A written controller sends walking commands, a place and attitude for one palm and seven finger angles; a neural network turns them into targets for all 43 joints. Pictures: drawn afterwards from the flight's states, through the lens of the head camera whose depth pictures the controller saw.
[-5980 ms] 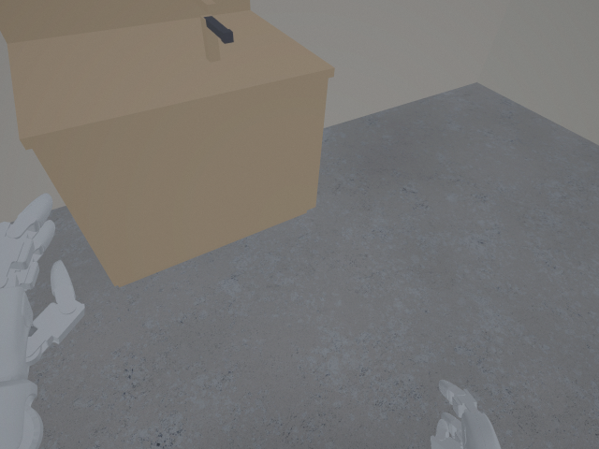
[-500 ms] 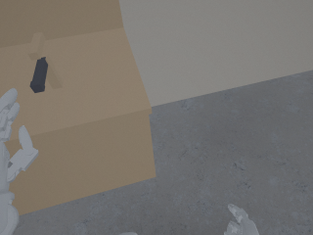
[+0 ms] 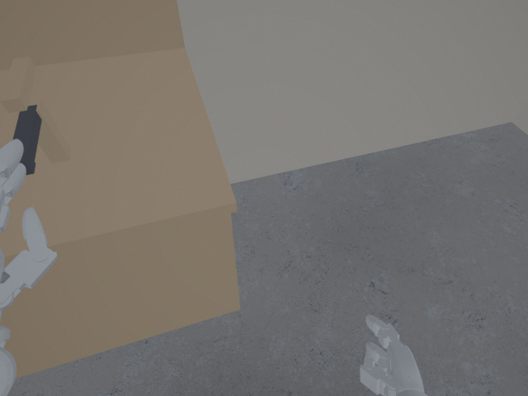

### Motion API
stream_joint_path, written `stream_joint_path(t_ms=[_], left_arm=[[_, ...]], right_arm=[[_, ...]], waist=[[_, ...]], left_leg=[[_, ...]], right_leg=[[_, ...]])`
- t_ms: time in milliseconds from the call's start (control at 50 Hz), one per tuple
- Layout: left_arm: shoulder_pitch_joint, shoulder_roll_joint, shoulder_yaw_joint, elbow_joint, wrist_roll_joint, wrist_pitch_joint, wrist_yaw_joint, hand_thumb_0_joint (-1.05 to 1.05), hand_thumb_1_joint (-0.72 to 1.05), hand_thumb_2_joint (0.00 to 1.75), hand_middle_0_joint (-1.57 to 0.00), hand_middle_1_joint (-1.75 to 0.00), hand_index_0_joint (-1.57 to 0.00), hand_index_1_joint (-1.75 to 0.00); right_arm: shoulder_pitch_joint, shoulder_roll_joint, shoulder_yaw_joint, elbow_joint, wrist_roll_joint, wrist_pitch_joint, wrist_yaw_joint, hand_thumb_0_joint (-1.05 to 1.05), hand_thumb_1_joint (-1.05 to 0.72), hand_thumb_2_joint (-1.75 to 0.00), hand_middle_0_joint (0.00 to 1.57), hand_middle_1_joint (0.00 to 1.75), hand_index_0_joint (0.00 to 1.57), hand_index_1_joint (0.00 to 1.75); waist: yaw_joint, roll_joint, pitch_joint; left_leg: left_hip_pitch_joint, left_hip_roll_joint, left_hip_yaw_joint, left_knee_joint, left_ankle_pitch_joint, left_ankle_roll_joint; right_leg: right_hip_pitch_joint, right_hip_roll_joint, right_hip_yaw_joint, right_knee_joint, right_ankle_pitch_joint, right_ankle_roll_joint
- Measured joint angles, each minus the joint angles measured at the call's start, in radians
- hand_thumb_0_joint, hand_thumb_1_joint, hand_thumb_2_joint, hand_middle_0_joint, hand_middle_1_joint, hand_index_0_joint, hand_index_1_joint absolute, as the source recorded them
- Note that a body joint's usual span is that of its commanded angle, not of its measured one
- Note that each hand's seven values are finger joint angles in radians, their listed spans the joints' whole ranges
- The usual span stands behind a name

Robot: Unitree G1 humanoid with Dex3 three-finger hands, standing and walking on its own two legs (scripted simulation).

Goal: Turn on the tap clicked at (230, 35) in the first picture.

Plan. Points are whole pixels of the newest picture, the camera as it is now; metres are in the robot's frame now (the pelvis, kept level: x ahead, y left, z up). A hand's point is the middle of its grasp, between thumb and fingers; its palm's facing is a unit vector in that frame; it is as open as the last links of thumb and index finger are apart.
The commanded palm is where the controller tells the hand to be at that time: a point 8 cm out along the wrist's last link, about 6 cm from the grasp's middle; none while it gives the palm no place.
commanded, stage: come to a stop and stand still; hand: left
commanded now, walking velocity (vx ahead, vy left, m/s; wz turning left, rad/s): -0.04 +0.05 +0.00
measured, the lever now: (20, 164) +0.41 +0.43 +0.09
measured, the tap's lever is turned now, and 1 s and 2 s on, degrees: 0 0 0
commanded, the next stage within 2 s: look again from close up in 0.74 s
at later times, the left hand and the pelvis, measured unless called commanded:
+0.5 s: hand (20, 314) +0.16 +0.25 +0.17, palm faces +0.41 -0.81 -0.41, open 7.4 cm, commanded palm +0.12 +0.28 +0.18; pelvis -0.04 +0.00 +0.00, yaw +1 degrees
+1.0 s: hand out of the picture +0.18 +0.29 +0.19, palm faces +0.48 -0.79 -0.38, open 7.4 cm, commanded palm +0.10 +0.29 +0.18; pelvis -0.07 +0.01 +0.00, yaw -1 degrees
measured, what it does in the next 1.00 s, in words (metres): steps on the spot: left foot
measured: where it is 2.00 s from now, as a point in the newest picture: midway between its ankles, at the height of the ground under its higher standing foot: outside the picture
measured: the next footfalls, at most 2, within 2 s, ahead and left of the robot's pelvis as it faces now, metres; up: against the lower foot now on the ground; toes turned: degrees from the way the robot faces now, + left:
left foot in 0.36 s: -0.01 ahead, +0.11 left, +0.00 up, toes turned +4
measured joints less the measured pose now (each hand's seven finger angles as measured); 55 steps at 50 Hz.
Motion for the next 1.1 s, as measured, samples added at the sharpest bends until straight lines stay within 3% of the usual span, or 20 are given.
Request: stream_joint_path(t_ms=[40, 100, 160, 240, 380, 520, 640, 760, 840, 880, 940, 1000, 1060, 1100], left_arm=[[0.012, -0.011, -0.014, 0.008, 0.001, 0.005, -0.008, 0.02, 0.89, 0.9, -0.2, -0.3, -0.21, -0.3], [0.034, -0.03, -0.038, 0.02, -0.009, 0.016, -0.015, 0.02, 0.89, 0.9, -0.21, -0.3, -0.21, -0.3], [0.043, -0.05, -0.054, 0.044, -0.012, 0.024, -0.018, 0.02, 0.89, 0.9, -0.21, -0.3, -0.21, -0.31], [0.03, -0.052, -0.051, 0.081, -0.005, 0.029, -0.012, 0.02, 0.88, 0.9, -0.21, -0.31, -0.21, -0.31], [0.019, -0.036, -0.04, 0.031, 0.005, 0.019, 0.006, 0.02, 0.89, 0.9, -0.21, -0.31, -0.21, -0.31], [0.037, -0.004, -0.017, 0.039, 0.013, -0.011, 0.008, 0.02, 0.89, 0.9, -0.21, -0.3, -0.21, -0.31], [-0.021, -0.063, -0.042, 0.109, 0.015, -0.009, 0.005, 0.02, 0.89, 0.9, -0.21, -0.3, -0.21, -0.3], [-0.026, -0.083, -0.072, 0.129, 0.018, 0.007, -0.003, 0.02, 0.89, 0.9, -0.21, -0.3, -0.21, -0.3], [-0.016, -0.065, -0.064, 0.125, 0.018, 0.013, -0.003, 0.02, 0.89, 0.9, -0.21, -0.3, -0.21, -0.3], [-0.145, 0.03, -0.016, 0.17, 0.068, -0.008, -0.05, 0.02, 0.88, 0.9, -0.21, -0.31, -0.21, -0.31], [-0.274, 0.104, 0.077, 0.26, 0.02, -0.055, -0.056, 0.02, 0.88, 0.9, -0.21, -0.31, -0.21, -0.31], [-0.213, 0.046, 0.083, 0.237, -0.019, -0.067, -0.046, 0.02, 0.89, 0.9, -0.2, -0.3, -0.21, -0.3], [-0.084, -0.027, -0.006, 0.17, -0.015, -0.078, -0.056, 0.02, 0.89, 0.9, -0.2, -0.3, -0.2, -0.3], [-0.02, -0.035, -0.053, 0.144, -0.004, -0.083, -0.069, 0.02, 0.89, 0.9, -0.2, -0.3, -0.2, -0.3]], right_arm=[[-0.003, 0.003, 0.012, 0.004, 0.002, 0.004, 0.0, 0.01, -0.9, -0.9, 0.2, 0.3, 0.21, 0.3], [0.003, -0.008, 0.015, 0.015, 0.006, 0.017, -0.007, 0.01, -0.9, -0.9, 0.21, 0.3, 0.21, 0.3], [0.009, -0.036, 0.003, 0.035, 0.009, 0.033, -0.017, 0.01, -0.9, -0.9, 0.21, 0.3, 0.21, 0.3], [0.013, -0.074, -0.017, 0.056, 0.011, 0.054, -0.036, 0.01, -0.9, -0.9, 0.21, 0.3, 0.21, 0.3], [0.024, -0.116, -0.057, 0.048, 0.006, 0.059, -0.05, 0.01, -0.9, -0.9, 0.2, 0.3, 0.2, 0.3], [0.045, -0.077, -0.039, 0.024, 0.008, 0.029, -0.048, 0.01, -0.9, -0.9, 0.2, 0.3, 0.2, 0.3], [0.042, -0.051, -0.009, 0.052, 0.005, 0.016, -0.035, 0.01, -0.9, -0.9, 0.2, 0.3, 0.21, 0.3], [0.047, -0.045, 0.002, 0.064, -0.002, 0.023, -0.031, 0.01, -0.9, -0.9, 0.21, 0.3, 0.21, 0.3], [0.056, -0.051, -0.001, 0.063, -0.001, 0.029, -0.034, 0.01, -0.9, -0.9, 0.21, 0.3, 0.21, 0.3], [0.082, -0.049, -0.018, 0.055, -0.008, -0.003, -0.037, 0.01, -0.9, -0.9, 0.21, 0.3, 0.21, 0.3], [0.073, -0.054, -0.017, 0.067, 0.004, -0.013, -0.019, 0.01, -0.9, -0.9, 0.2, 0.3, 0.21, 0.3], [0.085, -0.079, -0.03, 0.046, 0.016, -0.034, 0.004, 0.01, -0.9, -0.9, 0.2, 0.3, 0.21, 0.3], [0.104, -0.098, -0.044, 0.029, 0.031, -0.053, 0.012, 0.01, -0.9, -0.9, 0.2, 0.3, 0.21, 0.3], [0.109, -0.089, -0.045, 0.027, 0.033, -0.057, 0.011, 0.01, -0.9, -0.9, 0.2, 0.3, 0.21, 0.3]], waist=[[-0.003, 0.031, 0.005], [-0.005, 0.064, -0.015], [0.0, 0.066, -0.036], [-0.009, 0.043, -0.044], [-0.022, 0.005, -0.024], [-0.003, -0.019, -0.044], [0.014, 0.018, -0.06], [0.009, 0.031, -0.07], [-0.002, 0.022, -0.065], [0.027, 0.009, -0.04], [0.034, -0.012, -0.01], [0.016, -0.001, -0.013], [-0.001, 0.018, -0.024], [-0.007, 0.006, -0.023]], left_leg=[[-0.007, 0.021, -0.012, 0.022, -0.009, -0.012], [-0.03, 0.034, -0.037, 0.052, -0.029, -0.025], [-0.068, -0.007, -0.085, 0.178, -0.143, -0.022], [-0.074, -0.044, -0.098, 0.263, -0.173, -0.017], [0.047, -0.044, -0.083, 0.003, -0.051, 0.007], [0.048, -0.056, -0.057, 0.013, -0.051, 0.02], [0.033, -0.043, -0.058, 0.031, -0.048, 0.018], [0.019, -0.037, -0.057, 0.013, -0.028, 0.019], [0.025, -0.041, -0.053, -0.014, -0.011, 0.022], [-0.004, -0.037, -0.065, 0.016, -0.014, 0.022], [-0.013, -0.036, -0.065, 0.026, -0.009, 0.023], [0.015, -0.048, -0.038, -0.005, -0.008, 0.038], [0.038, -0.071, -0.023, -0.031, -0.011, 0.057], [0.049, -0.09, -0.021, -0.031, -0.017, 0.065]], right_leg=[[0.014, 0.02, -0.014, -0.029, 0.066, -0.028], [0.005, 0.04, -0.026, -0.032, 0.058, -0.06], [-0.013, 0.036, -0.019, -0.029, 0.059, -0.068], [-0.023, 0.02, -0.019, -0.043, 0.079, -0.067], [-0.046, 0.004, -0.037, -0.011, 0.084, -0.047], [-0.052, -0.005, -0.009, -0.005, 0.1, -0.024], [-0.048, 0.008, -0.011, -0.03, 0.129, -0.038], [-0.048, 0.016, -0.011, -0.079, 0.166, -0.037], [-0.044, 0.014, -0.006, -0.103, 0.183, -0.033], [-0.06, 0.015, -0.018, -0.091, 0.184, -0.033], [-0.065, 0.019, -0.015, -0.095, 0.193, -0.041], [-0.062, 0.01, 0.013, -0.088, 0.163, -0.027], [-0.064, -0.007, 0.036, -0.058, 0.101, -0.012], [-0.06, -0.02, 0.05, -0.047, 0.131, -0.005]])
